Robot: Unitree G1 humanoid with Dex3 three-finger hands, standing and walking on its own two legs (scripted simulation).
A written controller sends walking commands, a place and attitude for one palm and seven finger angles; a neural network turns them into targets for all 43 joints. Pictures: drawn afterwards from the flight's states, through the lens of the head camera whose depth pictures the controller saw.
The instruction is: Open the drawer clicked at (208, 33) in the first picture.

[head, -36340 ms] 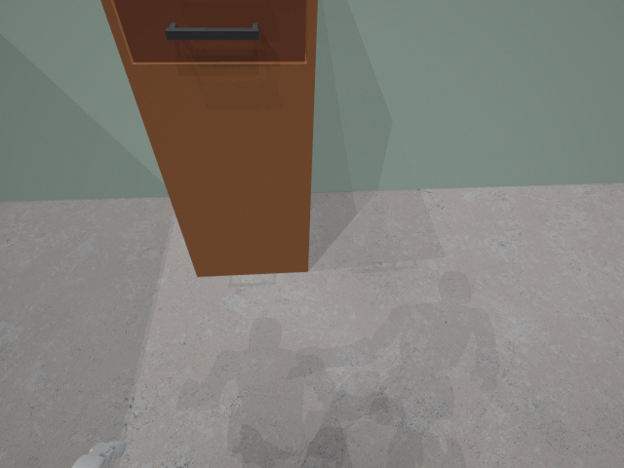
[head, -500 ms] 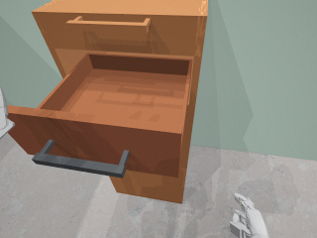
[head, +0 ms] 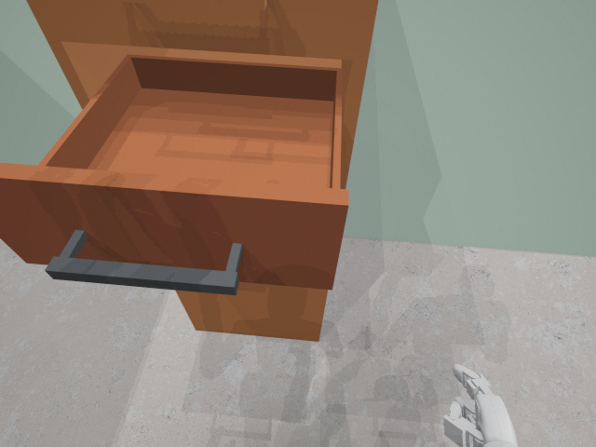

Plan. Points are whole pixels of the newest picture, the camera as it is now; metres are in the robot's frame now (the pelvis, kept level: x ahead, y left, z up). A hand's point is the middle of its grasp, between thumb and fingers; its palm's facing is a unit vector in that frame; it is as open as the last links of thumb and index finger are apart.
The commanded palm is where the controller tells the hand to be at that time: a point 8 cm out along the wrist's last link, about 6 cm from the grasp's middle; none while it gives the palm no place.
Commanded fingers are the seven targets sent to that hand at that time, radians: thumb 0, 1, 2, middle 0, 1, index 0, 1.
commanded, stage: step back with the hand held close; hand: left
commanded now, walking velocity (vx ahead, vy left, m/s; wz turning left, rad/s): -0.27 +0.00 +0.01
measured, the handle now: (150, 260) +0.28 +0.17 +0.15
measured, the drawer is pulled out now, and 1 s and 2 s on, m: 0.26 0.26 0.26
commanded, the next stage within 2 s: stop stepping back and stand still in 0.54 s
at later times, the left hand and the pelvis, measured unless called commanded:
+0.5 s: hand out of the picture +0.07 +0.24 +0.33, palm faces +0.64 -0.71 -0.29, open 7.4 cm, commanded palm +0.01 +0.30 +0.33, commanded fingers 0.00 0.90 0.90 -0.20 -0.30 -0.20 -0.30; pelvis -0.12 +0.01 -0.02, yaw +2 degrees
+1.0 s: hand out of the picture -0.05 +0.23 +0.36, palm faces +0.68 -0.68 -0.29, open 7.4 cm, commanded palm -0.09 +0.28 +0.33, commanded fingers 0.00 0.90 0.90 -0.20 -0.30 -0.20 -0.30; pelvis -0.22 +0.00 -0.01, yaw +2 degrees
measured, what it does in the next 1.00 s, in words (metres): walks backwards: left foot, then right foot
